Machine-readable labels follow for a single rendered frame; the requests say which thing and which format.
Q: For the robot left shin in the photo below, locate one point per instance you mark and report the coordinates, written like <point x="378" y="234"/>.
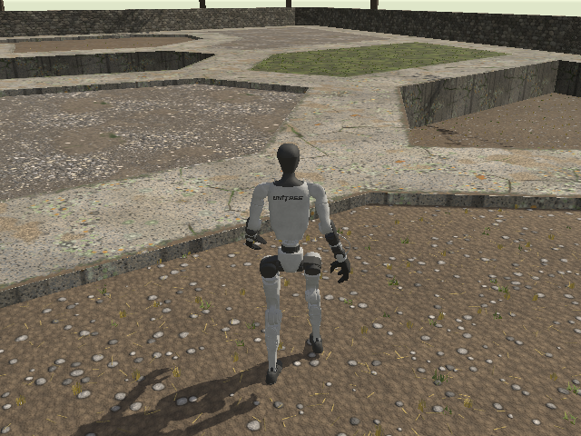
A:
<point x="272" y="339"/>

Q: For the left robot forearm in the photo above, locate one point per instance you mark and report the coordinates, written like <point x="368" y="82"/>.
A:
<point x="250" y="234"/>

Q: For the robot left upper arm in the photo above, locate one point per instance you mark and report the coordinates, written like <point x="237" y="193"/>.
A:
<point x="260" y="192"/>

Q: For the robot right upper arm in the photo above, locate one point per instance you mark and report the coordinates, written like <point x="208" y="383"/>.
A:
<point x="322" y="207"/>

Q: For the left robot foot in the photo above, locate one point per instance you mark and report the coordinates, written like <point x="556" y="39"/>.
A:
<point x="272" y="376"/>

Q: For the robot right hand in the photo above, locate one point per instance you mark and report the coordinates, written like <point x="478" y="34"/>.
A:
<point x="345" y="269"/>

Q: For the robot left hand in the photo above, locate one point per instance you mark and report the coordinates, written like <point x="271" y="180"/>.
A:
<point x="254" y="246"/>

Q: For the right robot forearm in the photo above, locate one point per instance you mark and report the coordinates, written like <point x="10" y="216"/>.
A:
<point x="335" y="244"/>

